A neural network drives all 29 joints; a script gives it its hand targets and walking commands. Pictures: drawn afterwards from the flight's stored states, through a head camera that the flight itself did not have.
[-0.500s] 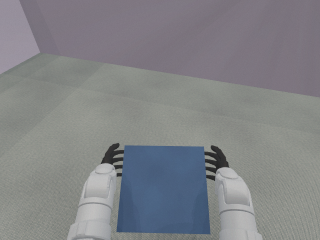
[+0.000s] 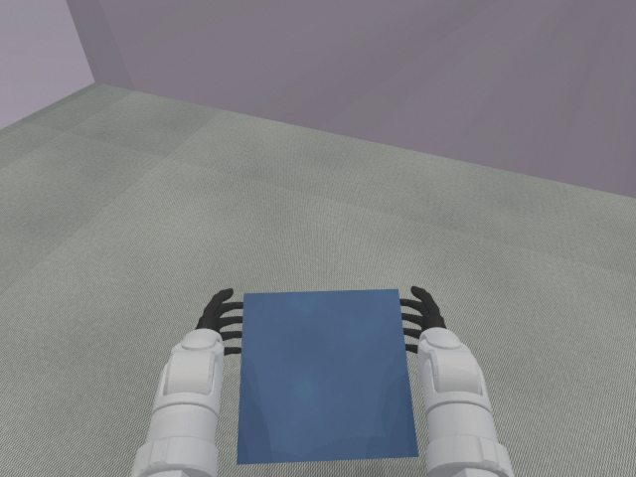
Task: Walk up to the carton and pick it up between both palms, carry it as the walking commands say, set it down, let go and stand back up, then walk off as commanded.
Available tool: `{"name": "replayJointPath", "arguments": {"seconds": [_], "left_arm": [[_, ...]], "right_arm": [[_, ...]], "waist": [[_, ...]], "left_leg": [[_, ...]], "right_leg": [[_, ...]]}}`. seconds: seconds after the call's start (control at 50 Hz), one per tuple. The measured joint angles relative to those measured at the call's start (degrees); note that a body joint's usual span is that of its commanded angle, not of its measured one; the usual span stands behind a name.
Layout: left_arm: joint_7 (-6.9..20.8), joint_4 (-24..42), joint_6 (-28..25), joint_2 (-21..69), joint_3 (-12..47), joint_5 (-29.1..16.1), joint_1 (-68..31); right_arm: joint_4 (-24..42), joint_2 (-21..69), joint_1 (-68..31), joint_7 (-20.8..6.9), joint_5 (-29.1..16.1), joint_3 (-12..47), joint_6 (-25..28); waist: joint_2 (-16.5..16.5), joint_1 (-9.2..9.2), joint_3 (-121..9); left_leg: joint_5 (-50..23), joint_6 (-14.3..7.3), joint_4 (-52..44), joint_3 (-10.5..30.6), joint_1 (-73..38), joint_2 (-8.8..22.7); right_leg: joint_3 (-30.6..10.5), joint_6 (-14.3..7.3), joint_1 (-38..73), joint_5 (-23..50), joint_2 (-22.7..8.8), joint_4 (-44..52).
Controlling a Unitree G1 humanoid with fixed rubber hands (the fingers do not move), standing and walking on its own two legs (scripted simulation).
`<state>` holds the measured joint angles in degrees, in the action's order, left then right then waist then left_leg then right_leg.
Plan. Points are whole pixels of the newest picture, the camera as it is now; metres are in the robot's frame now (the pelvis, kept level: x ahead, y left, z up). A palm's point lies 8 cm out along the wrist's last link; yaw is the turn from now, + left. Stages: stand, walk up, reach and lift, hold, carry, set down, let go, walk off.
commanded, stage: set down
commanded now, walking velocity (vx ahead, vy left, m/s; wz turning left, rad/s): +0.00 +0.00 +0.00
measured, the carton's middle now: (321, 374) +0.29 -0.01 -0.09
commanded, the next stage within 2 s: none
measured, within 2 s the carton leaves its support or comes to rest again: neither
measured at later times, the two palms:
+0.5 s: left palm (219, 352) +0.31 +0.15 -0.06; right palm (414, 366) +0.29 -0.15 -0.06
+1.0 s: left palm (232, 361) +0.35 +0.14 -0.16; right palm (400, 373) +0.33 -0.15 -0.16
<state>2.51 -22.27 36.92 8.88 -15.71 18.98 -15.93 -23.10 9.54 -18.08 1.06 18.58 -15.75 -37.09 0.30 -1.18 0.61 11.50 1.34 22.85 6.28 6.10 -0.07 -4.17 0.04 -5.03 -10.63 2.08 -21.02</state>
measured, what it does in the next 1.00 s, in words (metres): lowers itself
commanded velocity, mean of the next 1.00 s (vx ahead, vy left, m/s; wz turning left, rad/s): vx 0.00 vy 0.00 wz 0.00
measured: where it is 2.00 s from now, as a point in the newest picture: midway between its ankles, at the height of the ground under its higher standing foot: outside the picture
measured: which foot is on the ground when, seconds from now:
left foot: down 0.00-1.00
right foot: down 0.00-1.00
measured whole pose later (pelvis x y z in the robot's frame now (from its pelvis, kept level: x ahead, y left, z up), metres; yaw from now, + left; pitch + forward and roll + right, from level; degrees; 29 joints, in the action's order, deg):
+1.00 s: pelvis -0.04 +0.01 -0.10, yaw +0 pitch +33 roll +0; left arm -0.6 -32.2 16.9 7.0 -24.0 16.1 -35.7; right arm -27.0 10.3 -33.6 1.5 17.3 -25.7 -18.3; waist -1.1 -2.1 -9.6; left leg 18.8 2.0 58.0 6.4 71.8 -4.1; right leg -5.4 1.9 -71.8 -19.2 3.0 -58.3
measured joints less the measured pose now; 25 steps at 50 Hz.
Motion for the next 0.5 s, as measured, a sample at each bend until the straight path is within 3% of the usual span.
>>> {"name": "replayJointPath", "arguments": {"seconds": [0.26, 0.5], "left_arm": [[-3.20, -3.91, -8.63, 0.35, -0.25, -1.25, -1.18], [-5.89, -7.84, -16.48, 2.09, -5.02, -1.58, -6.82]], "right_arm": [[-2.71, -0.25, 0.76, -1.87, -0.22, -2.52, 9.41], [-4.37, 0.55, -3.84, -2.05, 1.22, -6.69, 15.66]], "waist": [[0.28, -1.02, -1.91], [-0.47, -1.57, -3.99]], "left_leg": [[1.98, -1.34, 6.77, -1.48, 13.81, -1.97], [3.47, -1.50, 15.66, -1.76, 30.36, -3.30]], "right_leg": [[-1.81, 1.64, -14.37, -2.29, -1.13, -7.39], [-2.61, 2.45, -31.39, -4.49, -1.19, -17.39]]}}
